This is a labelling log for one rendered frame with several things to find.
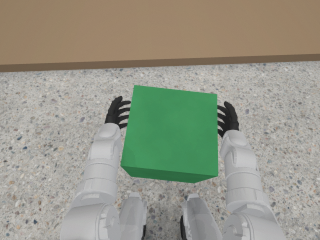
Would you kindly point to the left robot hand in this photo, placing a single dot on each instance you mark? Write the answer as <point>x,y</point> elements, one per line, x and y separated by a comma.
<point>114,112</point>

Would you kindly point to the right robot shin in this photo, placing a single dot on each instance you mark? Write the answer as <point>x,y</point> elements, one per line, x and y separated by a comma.
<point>188,230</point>

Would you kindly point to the right robot hand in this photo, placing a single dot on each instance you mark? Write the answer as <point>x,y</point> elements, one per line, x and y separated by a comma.
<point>230,119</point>

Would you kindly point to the robot right upper arm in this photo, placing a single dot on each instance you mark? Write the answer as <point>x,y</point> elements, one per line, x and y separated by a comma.
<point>243,226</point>

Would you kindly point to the robot left upper arm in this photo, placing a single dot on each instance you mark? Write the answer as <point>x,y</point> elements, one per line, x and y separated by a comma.
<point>91,222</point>

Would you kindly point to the carton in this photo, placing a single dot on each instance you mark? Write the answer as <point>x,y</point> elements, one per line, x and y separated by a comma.
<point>171,135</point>

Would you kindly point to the left robot forearm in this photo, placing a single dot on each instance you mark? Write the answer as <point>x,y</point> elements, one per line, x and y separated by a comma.
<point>98,184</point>

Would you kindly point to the left robot thigh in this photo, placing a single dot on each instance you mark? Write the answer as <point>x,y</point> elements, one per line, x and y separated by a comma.
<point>132,217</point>

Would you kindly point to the right robot forearm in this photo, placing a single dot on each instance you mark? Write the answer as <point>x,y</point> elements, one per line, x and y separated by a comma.
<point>244,188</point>

